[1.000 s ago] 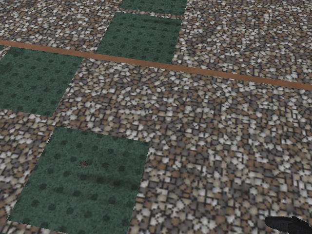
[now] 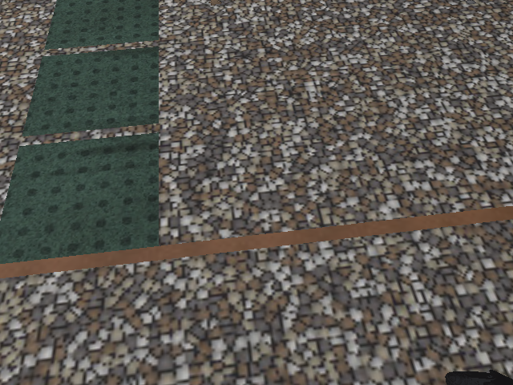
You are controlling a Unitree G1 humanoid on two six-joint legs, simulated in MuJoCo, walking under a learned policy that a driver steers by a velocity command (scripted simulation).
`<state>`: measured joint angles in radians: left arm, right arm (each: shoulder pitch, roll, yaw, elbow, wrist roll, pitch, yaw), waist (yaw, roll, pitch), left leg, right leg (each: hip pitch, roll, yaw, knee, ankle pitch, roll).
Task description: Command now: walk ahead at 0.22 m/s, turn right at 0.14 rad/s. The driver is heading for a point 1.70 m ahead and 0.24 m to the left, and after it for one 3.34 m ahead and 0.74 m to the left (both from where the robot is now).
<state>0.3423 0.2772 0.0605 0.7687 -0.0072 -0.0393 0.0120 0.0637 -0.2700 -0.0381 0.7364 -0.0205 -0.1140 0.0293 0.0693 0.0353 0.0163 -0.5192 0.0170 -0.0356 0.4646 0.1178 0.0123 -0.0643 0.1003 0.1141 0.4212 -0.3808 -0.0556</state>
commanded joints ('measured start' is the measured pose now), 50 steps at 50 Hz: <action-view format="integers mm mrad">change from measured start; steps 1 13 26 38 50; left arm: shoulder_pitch -16 38 26 -179 -323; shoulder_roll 98 46 122 59 81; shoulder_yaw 20 6 27 21 17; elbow -64 9 20 -65 -127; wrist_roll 14 16 -1 -18 -15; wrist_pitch -4 69 3 -68 -52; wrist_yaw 7 23 23 -8 -43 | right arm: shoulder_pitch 150 -15 45 305 315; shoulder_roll -175 -88 -42 -96 -184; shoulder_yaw -52 -16 -13 -29 -51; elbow -27 13 90 184 212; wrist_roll -24 6 33 29 50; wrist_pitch -25 74 58 15 41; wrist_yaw -7 -20 -27 -11 -39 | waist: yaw -104 -22 -43 -131 -82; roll -63 88 -176 31 67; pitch -187 -149 56 30 49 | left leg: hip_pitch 394 166 82 649 498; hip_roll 94 164 -50 277 239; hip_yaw -65 -121 80 -337 -62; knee -4 -173 155 -222 -238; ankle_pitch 410 -245 -595 -155 69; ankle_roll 85 182 49 229 135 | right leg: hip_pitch -85 -106 -210 -835 -380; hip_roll -144 -135 -270 -211 -128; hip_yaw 75 -96 148 -48 -138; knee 267 197 -100 719 116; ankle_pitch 587 146 -293 33 346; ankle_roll -27 96 -74 14 -4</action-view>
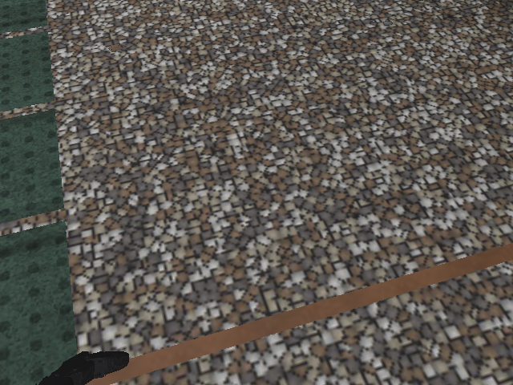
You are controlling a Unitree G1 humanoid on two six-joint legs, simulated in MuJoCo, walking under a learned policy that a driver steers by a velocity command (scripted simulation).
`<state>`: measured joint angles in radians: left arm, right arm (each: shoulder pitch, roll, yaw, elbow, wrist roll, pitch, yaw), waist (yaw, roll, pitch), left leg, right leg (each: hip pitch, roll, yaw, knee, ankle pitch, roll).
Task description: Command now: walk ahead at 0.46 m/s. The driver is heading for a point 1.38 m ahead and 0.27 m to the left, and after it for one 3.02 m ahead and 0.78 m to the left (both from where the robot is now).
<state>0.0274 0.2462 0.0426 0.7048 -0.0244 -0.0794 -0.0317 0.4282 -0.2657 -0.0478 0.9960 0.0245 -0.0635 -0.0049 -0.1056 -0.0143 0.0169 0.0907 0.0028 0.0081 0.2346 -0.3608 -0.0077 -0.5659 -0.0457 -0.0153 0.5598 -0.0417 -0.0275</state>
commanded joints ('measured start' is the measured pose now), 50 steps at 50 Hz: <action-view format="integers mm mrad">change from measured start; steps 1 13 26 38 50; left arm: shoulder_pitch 75 199 399 278 -55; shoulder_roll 136 133 183 122 67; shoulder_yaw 50 41 52 35 12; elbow -38 71 201 144 50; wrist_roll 7 29 7 6 8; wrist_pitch -10 -39 7 -14 -8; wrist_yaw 5 7 41 40 13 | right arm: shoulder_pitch -59 -163 -533 -238 -59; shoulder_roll -188 -82 -64 -87 -159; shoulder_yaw -42 -23 -3 -24 -38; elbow -49 -131 -264 -163 -68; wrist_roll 3 -14 -7 -36 -9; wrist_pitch -5 -2 -33 -38 -26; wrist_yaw -5 -3 47 36 2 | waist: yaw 143 80 184 106 31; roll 112 -47 -37 107 68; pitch -8 -2 77 -56 58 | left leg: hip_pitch -111 -730 -775 -212 -160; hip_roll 227 157 81 225 201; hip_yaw -71 -83 -27 -273 -65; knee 107 809 282 -57 -118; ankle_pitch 701 184 394 250 363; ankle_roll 135 32 34 228 205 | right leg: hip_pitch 240 367 614 -44 -68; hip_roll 43 -173 -208 -102 -51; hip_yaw -30 238 101 91 21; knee -30 -459 -384 587 14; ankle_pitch -13 -110 55 -232 160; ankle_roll -55 -212 -161 -10 27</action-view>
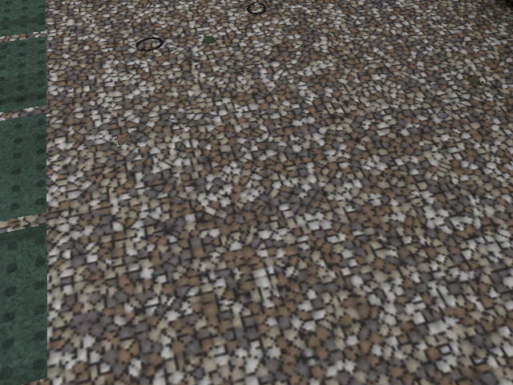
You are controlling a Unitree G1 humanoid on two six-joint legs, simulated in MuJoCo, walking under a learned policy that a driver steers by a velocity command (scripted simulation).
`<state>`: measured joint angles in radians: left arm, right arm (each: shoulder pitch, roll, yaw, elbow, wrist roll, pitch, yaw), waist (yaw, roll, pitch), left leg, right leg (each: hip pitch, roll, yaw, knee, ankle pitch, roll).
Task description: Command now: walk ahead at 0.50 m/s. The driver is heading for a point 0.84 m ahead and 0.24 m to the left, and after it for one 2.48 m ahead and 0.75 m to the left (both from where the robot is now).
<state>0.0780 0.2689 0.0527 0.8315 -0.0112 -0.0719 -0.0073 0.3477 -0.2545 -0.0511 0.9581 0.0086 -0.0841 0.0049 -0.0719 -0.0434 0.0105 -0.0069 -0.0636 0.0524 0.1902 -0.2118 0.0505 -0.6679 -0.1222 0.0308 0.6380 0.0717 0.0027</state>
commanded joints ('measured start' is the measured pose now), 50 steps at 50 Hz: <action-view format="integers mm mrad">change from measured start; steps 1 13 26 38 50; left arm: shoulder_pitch -127 142 203 191 -90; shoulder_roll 49 114 135 101 63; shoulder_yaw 2 29 32 6 11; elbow -87 -4 76 -6 -113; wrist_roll -7 15 20 -2 23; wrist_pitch -18 -30 -40 -57 -41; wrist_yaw -17 -21 21 4 8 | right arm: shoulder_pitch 35 -97 -296 90 -47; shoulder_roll -171 -148 -49 -246 -188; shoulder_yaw -36 -26 -14 -91 -71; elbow -20 -82 -156 -187 -237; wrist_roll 8 18 8 13 10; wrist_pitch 1 -29 19 28 22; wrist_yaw -9 -10 17 24 -21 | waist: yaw -5 117 132 -49 25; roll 97 -8 8 198 105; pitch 71 -66 65 -366 -2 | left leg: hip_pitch -21 -685 -651 443 -276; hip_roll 285 176 165 394 133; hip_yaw -113 -126 -82 -858 -276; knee -58 1015 491 122 33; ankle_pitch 223 -126 352 -125 234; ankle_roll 144 6 -25 376 181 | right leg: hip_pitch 20 659 584 -97 143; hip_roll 29 -156 -89 154 84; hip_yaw -19 342 -129 59 2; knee -86 -402 -556 776 -10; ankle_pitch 27 -237 -9 -651 -11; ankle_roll -12 -234 -160 -3 64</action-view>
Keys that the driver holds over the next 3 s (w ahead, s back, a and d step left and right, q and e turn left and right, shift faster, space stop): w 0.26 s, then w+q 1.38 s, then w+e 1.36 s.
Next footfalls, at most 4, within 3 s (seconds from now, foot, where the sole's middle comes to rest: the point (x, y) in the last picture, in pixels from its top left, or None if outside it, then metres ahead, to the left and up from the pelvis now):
0.14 right None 0.28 -0.15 -0.78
0.72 left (209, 359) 0.57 0.10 -0.78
1.18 right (238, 248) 0.91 0.01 -0.78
1.70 left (112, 241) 0.96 0.40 -0.78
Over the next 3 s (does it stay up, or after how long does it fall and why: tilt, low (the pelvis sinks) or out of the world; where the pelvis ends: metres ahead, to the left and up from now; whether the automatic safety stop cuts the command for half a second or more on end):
stays up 1.50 0.65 0.00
